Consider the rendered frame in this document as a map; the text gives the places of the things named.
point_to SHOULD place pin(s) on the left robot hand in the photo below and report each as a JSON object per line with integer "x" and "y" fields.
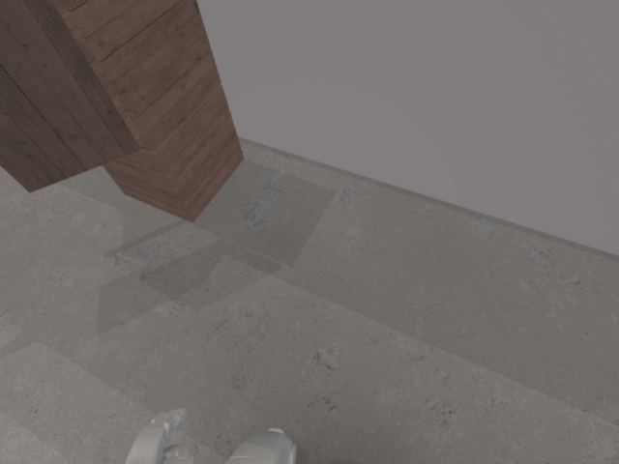
{"x": 148, "y": 447}

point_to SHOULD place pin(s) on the cupboard door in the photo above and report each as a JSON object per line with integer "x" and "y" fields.
{"x": 56, "y": 118}

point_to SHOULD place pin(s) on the left robot thigh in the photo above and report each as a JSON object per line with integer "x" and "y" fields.
{"x": 264, "y": 447}

